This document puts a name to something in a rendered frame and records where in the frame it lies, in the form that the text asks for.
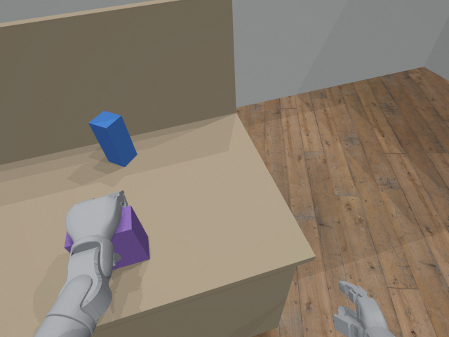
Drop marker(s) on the robot right hand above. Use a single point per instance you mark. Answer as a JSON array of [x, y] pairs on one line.
[[368, 312]]

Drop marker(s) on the sponge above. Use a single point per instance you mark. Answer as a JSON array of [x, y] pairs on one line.
[[130, 240]]

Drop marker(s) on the table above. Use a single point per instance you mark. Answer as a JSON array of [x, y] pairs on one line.
[[223, 243]]

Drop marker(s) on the left robot forearm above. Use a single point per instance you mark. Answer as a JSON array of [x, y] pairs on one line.
[[86, 295]]

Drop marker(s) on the robot left hand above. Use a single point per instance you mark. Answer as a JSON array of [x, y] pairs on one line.
[[96, 217]]

